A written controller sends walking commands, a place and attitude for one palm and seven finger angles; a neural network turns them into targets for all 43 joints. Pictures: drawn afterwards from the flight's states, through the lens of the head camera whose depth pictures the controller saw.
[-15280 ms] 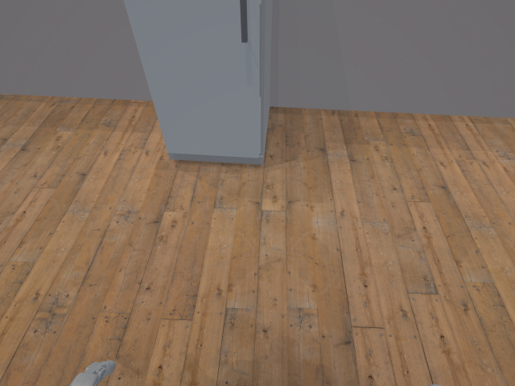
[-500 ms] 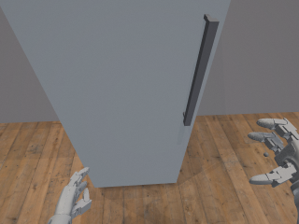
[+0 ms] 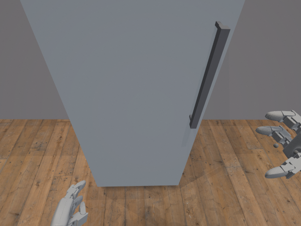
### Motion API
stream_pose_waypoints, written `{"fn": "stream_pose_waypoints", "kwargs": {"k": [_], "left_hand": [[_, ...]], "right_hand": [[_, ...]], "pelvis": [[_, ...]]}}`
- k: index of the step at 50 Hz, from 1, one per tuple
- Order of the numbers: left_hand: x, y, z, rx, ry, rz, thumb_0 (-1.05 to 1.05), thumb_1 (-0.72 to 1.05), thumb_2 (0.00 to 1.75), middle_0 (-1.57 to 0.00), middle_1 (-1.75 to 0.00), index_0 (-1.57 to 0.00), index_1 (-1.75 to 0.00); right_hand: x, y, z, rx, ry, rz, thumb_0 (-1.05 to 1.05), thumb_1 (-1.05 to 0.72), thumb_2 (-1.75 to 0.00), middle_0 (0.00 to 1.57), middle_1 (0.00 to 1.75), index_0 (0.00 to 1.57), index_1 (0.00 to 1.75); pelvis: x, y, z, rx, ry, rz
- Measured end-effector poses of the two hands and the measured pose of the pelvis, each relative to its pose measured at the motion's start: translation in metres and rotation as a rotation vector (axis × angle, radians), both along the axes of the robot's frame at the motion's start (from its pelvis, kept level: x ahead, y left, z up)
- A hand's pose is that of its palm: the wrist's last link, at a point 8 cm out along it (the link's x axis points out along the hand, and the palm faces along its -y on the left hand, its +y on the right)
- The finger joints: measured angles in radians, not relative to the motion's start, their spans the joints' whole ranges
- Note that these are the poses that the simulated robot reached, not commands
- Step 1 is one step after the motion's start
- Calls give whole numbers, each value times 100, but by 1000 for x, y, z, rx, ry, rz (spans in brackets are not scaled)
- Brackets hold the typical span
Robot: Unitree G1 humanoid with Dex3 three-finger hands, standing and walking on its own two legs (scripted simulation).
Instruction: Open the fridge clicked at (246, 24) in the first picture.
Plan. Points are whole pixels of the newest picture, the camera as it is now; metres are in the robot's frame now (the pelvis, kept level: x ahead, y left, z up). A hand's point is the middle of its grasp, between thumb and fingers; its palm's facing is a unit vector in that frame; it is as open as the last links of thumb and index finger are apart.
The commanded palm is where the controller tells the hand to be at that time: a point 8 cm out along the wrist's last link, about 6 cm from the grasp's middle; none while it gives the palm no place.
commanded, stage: raise the hand to about handle height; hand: right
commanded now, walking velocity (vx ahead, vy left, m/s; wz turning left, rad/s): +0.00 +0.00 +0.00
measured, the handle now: (203, 84) +0.49 -0.15 +0.15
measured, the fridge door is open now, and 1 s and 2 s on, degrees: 0 0 0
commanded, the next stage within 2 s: move the hooked fingers beside the handle in 0.30 s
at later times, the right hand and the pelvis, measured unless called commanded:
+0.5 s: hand (273, 144) +0.28 -0.27 +0.14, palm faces +0.04 +1.00 -0.04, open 14.0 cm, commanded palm +0.25 -0.31 +0.15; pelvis +0.00 +0.01 +0.00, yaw +0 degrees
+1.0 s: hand (253, 128) +0.32 -0.24 +0.14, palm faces +0.01 +1.00 -0.03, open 14.0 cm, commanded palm +0.30 -0.28 +0.14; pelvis +0.01 +0.01 +0.00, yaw +0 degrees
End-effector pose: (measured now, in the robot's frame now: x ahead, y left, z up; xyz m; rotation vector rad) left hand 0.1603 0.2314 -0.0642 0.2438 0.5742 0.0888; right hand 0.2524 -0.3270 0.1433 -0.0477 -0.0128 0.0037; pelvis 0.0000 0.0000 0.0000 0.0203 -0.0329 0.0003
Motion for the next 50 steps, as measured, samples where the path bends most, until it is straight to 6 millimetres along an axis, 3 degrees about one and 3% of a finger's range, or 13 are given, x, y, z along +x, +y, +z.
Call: {"fn": "stream_pose_waypoints", "kwargs": {"k": [8,25,50], "left_hand": [[4,8,6,9,-25,8,2,90,90,-21,-30,-20,-30],[15,6,4,-10,-39,-4,2,90,90,-21,-30,-20,-30],[-2,10,-4,-3,22,52,2,90,90,-21,-30,-20,-30]], "right_hand": [[-5,2,1,1,-27,-62,-1,50,-30,30,120,30,120],[0,7,0,6,-8,-46,-1,50,-30,30,120,30,120],[47,34,0,21,-15,-9,-1,50,-30,30,120,30,120]], "pelvis": [[1,6,1,-1,-14,1],[3,11,0,-4,-8,-2],[7,6,1,-11,12,8]]}}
